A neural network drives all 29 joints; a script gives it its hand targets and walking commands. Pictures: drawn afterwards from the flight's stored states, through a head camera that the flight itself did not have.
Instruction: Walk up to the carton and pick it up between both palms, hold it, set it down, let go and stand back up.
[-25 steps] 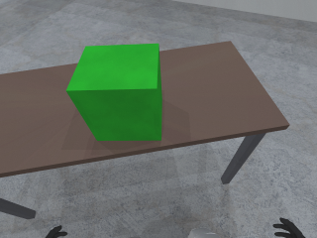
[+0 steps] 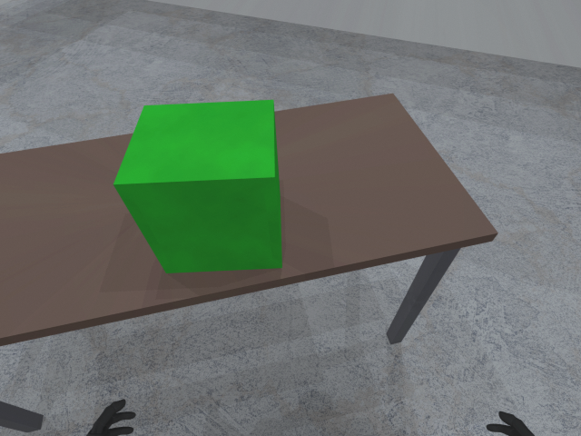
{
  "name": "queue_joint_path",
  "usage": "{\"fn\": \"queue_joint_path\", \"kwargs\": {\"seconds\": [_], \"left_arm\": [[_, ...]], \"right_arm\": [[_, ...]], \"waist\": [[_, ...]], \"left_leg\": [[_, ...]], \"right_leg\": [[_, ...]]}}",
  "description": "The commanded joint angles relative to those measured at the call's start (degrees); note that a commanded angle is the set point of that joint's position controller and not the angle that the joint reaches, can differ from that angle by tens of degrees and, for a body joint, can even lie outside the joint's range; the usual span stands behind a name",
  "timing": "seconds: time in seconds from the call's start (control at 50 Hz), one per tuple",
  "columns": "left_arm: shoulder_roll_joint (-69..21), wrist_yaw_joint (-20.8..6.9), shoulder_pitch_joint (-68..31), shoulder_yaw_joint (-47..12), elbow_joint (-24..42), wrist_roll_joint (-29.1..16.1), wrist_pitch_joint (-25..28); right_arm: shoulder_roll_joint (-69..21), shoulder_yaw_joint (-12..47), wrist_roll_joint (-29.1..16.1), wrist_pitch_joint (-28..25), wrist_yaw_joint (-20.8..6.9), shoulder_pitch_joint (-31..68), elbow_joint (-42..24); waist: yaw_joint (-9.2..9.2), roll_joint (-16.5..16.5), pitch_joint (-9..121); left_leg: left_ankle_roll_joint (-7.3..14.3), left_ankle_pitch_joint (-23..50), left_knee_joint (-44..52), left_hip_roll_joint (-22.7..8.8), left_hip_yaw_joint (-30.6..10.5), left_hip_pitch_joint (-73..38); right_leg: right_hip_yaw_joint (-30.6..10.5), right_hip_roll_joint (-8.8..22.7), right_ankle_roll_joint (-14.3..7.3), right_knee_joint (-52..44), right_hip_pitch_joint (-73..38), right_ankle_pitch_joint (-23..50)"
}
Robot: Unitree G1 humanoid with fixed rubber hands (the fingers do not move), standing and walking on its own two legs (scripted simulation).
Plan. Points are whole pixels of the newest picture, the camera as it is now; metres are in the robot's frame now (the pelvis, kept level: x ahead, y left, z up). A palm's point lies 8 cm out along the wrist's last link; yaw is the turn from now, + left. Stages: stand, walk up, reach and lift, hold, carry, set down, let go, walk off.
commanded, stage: walk up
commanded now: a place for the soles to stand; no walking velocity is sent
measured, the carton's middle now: (217, 191) +0.49 +0.14 +0.02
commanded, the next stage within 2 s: none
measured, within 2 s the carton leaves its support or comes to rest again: neither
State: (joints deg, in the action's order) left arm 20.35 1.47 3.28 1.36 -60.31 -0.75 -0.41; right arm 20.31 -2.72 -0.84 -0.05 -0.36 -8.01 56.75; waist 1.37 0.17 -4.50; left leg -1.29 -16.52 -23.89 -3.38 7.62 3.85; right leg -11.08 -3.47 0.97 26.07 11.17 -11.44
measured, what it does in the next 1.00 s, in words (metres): steps to the left: left foot, then right foot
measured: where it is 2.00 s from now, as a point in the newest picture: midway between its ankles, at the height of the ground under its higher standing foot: outside the picture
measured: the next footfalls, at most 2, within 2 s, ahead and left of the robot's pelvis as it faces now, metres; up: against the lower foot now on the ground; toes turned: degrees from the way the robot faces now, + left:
left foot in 0.34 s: +0.08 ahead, +0.19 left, +0.00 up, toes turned +9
right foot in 0.62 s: +0.12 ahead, -0.04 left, +0.00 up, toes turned +9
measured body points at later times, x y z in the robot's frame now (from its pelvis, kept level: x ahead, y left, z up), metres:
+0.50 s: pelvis +0.03 +0.09 -0.01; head +0.06 +0.10 +0.44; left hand +0.09 +0.42 -0.13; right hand +0.12 -0.21 -0.11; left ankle +0.04 +0.18 -0.74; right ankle +0.03 -0.06 -0.70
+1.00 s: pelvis +0.06 +0.10 +0.01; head +0.07 +0.11 +0.45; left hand +0.18 +0.40 -0.12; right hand +0.17 -0.20 -0.11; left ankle +0.04 +0.18 -0.74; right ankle +0.08 -0.04 -0.74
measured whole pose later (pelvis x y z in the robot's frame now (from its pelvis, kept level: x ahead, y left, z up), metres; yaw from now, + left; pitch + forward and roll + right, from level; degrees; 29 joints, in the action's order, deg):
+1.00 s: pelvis +0.06 +0.10 +0.01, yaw +3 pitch -3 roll +0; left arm 20.6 1.7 2.4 -0.8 -59.9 -0.1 0.7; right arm 19.6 -2.0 -1.4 -1.0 -0.1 -7.7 58.3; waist 1.1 0.9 -3.6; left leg 2.8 -12.7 -20.0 2.1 3.0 4.5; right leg -0.7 1.8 1.9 20.5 7.1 -10.5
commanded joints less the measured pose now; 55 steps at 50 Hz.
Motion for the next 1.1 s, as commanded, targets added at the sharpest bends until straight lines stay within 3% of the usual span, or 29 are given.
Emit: {"fn": "queue_joint_path", "kwargs": {"seconds": [0.0,0.08,0.1,0.14,0.16,0.2,0.24,0.28,0.3,0.32,0.34,0.36,0.38,0.4,0.42,0.44,0.46,0.5,0.54,0.56,0.6,0.62,0.64,0.66,0.68,0.74,0.8,0.92,1.08], "left_arm": [[13.6,0.7,-2.9,2.9,3.1,0.0,1.4],[12.7,0.8,-2.1,2.5,3.1,0.0,1.8],[16.9,1.9,6.5,4.5,4.4,1.9,2.0],[20.0,2.8,10.9,6.2,4.3,2.9,1.9],[19.7,3.3,10.8,6.4,5.9,3.6,2.0],[17.9,3.8,8.8,6.2,9.9,3.6,2.9],[17.5,4.3,6.4,6.3,12.3,4.1,3.5],[16.9,4.2,6.4,6.0,13.8,4.2,3.6],[16.6,4.0,5.5,5.3,14.9,3.6,3.3],[15.2,3.4,2.5,4.5,15.8,2.7,2.8],[13.5,3.1,2.7,3.5,16.2,1.8,2.5],[8.6,2.9,4.9,2.4,17.7,1.5,2.4],[11.3,3.7,7.3,3.4,16.3,0.8,1.3],[15.1,3.9,8.7,4.2,16.1,1.0,1.0],[14.5,3.5,9.4,4.1,15.2,1.3,0.9],[14.0,3.0,10.9,4.0,14.4,1.3,1.2],[13.0,2.7,11.6,3.3,14.8,1.5,1.4],[12.1,2.0,9.2,2.6,15.2,1.6,1.9],[12.1,1.4,7.7,2.5,14.5,1.8,1.2],[12.4,1.4,7.6,2.0,14.3,1.9,1.0],[12.8,1.2,8.1,1.8,12.8,1.6,1.3],[14.8,1.2,6.5,2.1,12.8,1.8,1.4],[16.8,0.9,2.9,2.4,12.6,1.5,1.4],[16.1,0.4,1.3,2.0,12.7,1.0,1.1],[13.2,0.1,1.1,1.1,11.6,0.6,0.9],[13.3,0.6,1.2,0.7,8.7,0.2,1.2],[12.0,0.7,-0.4,0.4,6.7,0.6,1.8],[11.4,1.0,-1.7,0.3,4.1,0.8,2.1],[10.6,0.8,-3.1,0.6,1.3,0.7,2.7]], "right_arm": [[12.1,-2.9,-0.1,-1.1,0.6,1.7,-3.0],[12.1,-3.3,0.3,-1.2,0.6,0.6,-2.1],[15.1,-5.9,2.5,-0.5,-0.5,-0.8,-3.3],[13.0,-6.0,3.1,0.3,-1.4,2.0,-7.0],[12.3,-6.0,3.6,0.8,-1.8,3.6,-9.2],[12.1,-6.8,3.4,1.0,-2.3,0.2,-10.8],[12.1,-7.4,3.3,1.4,-2.4,-2.6,-12.2],[11.5,-7.3,3.4,1.0,-2.3,-5.4,-13.0],[11.2,-7.1,3.4,0.9,-2.1,-7.0,-12.9],[10.6,-7.3,3.1,0.4,-1.7,-12.0,-11.4],[13.6,-7.8,3.1,0.0,-1.3,-15.1,-10.4],[19.2,-8.5,3.1,0.1,-1.1,-14.4,-11.6],[18.2,-7.4,3.0,0.4,-1.1,-9.2,-13.3],[17.4,-7.1,3.2,0.6,-0.8,-7.4,-14.6],[13.9,-5.8,3.0,0.4,-0.4,-5.8,-15.8],[12.7,-5.0,2.4,0.4,-0.1,-4.6,-15.7],[12.4,-4.6,1.8,0.5,0.3,-4.3,-16.1],[12.6,-4.0,1.6,0.1,0.3,-4.9,-15.8],[12.6,-3.2,1.3,-0.1,0.5,-5.1,-15.1],[12.9,-2.8,0.7,-0.3,0.6,-5.3,-14.9],[12.4,-2.0,-0.6,-0.7,0.6,-2.1,-14.2],[11.5,-1.6,-0.9,-1.2,0.5,-2.5,-14.1],[11.5,-1.4,-1.6,-1.5,0.5,-3.5,-12.9],[11.4,-1.7,-1.4,-1.3,0.6,-4.5,-11.5],[12.3,-1.7,-1.0,-1.3,0.8,-3.0,-10.4],[12.6,-1.9,-0.8,-2.1,0.7,-0.3,-8.2],[11.7,-1.8,-0.9,-2.3,0.8,-1.5,-4.9],[10.3,-1.8,-0.6,-2.0,0.7,1.2,-2.3],[10.8,-1.8,0.0,-2.4,0.7,2.3,1.9]], "waist": [[-0.18,1.4,3.6],[-0.05,1.4,4.7],[-1.54,-1.4,6.1],[-4.17,6.5,0.4],[-5.47,8.6,-1.3],[-3.46,6.4,-0.8],[-1.39,7.8,1.2],[-0.48,10.5,3.6],[0.96,8.5,3.8],[3.92,8.6,5.2],[6.15,1.3,6.6],[5.95,-15.9,7.3],[3.75,-13.9,4.5],[3.12,-8.1,1.5],[1.94,-4.3,0.1],[0.15,-6.6,0.0],[-0.16,-8.7,0.5],[0.15,-9.3,0.3],[0.08,-9.8,1.8],[-0.02,-8.4,1.4],[-1.79,-8.0,3.6],[-1.96,-5.2,5.5],[0.11,-1.7,5.6],[0.47,-2.3,6.9],[-0.80,-3.3,4.8],[-1.48,-0.8,4.2],[-1.24,-1.9,6.7],[-0.86,-0.9,7.6],[-0.81,-1.2,5.4]], "left_leg": [[2.8,1.4,5.6,-5.7,-6.3,-1.2],[2.3,3.2,4.5,-4.7,-6.0,-3.1],[4.2,-11.1,-2.4,-2.1,-4.2,2.7],[3.7,-18.3,-13.8,1.8,-6.1,18.8],[3.3,-20.0,-21.4,0.9,-10.0,25.5],[2.6,-14.3,-26.2,-1.8,-14.7,28.1],[1.8,-12.3,-22.7,-4.1,-15.3,25.2],[1.7,-9.9,-17.0,-3.1,-11.9,18.0],[1.9,-5.5,-12.4,-1.5,-10.6,11.3],[2.1,1.5,-4.3,0.4,-7.4,0.6],[3.5,6.6,2.2,-1.7,-11.0,-7.1],[7.1,-2.1,10.8,-12.8,-28.2,-6.1],[14.3,-7.6,12.8,-18.4,-34.9,5.6],[17.1,-7.4,11.2,-18.4,-35.6,9.7],[16.3,0.1,8.7,-15.8,-29.5,7.5],[14.6,8.0,5.8,-12.8,-23.7,4.2],[14.1,13.2,4.5,-12.9,-22.6,2.7],[12.3,23.4,3.1,-12.7,-20.4,3.4],[10.0,26.4,1.2,-11.7,-19.7,2.6],[8.0,29.4,1.7,-12.2,-20.3,3.9],[4.7,32.7,-0.3,-10.7,-16.7,7.3],[2.5,28.4,-0.4,-8.9,-16.2,10.8],[0.2,21.9,1.3,-6.0,-14.4,9.6],[1.0,13.1,5.2,-4.2,-12.8,4.0],[1.7,13.4,7.7,-6.3,-14.4,5.3],[2.5,25.7,6.5,-6.9,-14.9,3.8],[2.4,31.3,6.4,-5.5,-12.7,1.6],[3.2,25.7,7.2,-5.0,-12.8,1.2],[3.3,16.6,9.6,-4.4,-13.4,2.2]], "right_leg": [[-6.8,7.0,-2.9,-5.9,2.8,4.4],[-8.2,7.6,-3.3,-7.0,3.1,6.7],[-10.9,8.5,-6.5,-5.7,-2.1,-14.0],[-23.2,14.7,-12.2,-11.5,-5.8,-26.8],[-27.7,18.3,-14.8,-14.3,-6.9,-28.2],[-26.0,19.2,-16.2,-13.0,-8.5,-19.5],[-20.8,19.7,-15.5,-10.5,-7.7,-12.3],[-13.3,18.1,-13.9,-6.3,-3.9,-0.9],[-10.8,16.5,-12.5,-3.0,0.8,4.2],[-4.4,12.8,-9.1,2.2,7.5,6.4],[0.6,7.8,-5.4,10.0,14.3,1.7],[7.3,-1.1,-1.5,22.2,19.6,-16.3],[4.8,-0.5,-0.2,27.8,14.8,-25.1],[2.6,0.6,-0.6,31.7,13.0,-26.0],[2.5,1.7,-0.7,32.2,13.2,-23.6],[3.1,3.1,-0.7,29.7,13.8,-20.6],[5.4,4.9,-0.5,24.7,13.4,-20.1],[6.8,5.8,-0.3,16.5,9.5,-18.7],[7.3,4.6,-0.1,9.1,5.3,-15.2],[7.7,4.7,0.0,4.8,3.1,-8.9],[5.7,6.4,-0.3,-3.6,-6.1,7.9],[2.2,9.4,-1.8,-3.4,-11.7,14.0],[-0.5,11.3,-3.0,-1.7,-9.2,16.0],[1.6,11.1,-3.4,-0.2,-4.9,9.4],[3.8,9.1,-2.2,-0.1,-4.9,6.7],[4.8,8.4,-1.5,-2.2,-6.4,11.4],[5.5,9.9,-1.8,-2.9,-7.9,16.5],[6.1,10.9,-2.2,-4.8,-8.7,16.8],[6.4,11.3,-2.1,-9.3,-7.2,10.0]]}}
